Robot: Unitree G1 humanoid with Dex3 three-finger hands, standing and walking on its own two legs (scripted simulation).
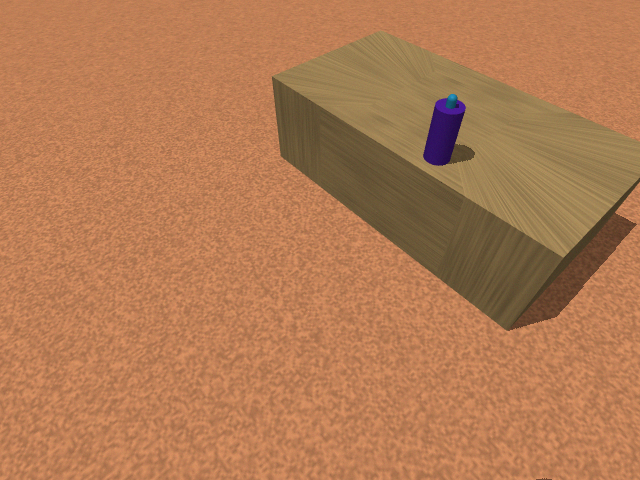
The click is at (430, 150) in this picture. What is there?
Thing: necked bottle
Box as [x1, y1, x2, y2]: [423, 94, 465, 165]
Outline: 454,94 450,94 447,98 440,99 435,103 423,154 425,160 432,164 441,165 448,162 465,108 464,104 457,100
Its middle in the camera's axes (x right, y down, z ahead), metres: +0.39 -0.36 +1.23
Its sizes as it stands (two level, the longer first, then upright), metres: 0.089 0.089 0.225
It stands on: a support 0.42 m high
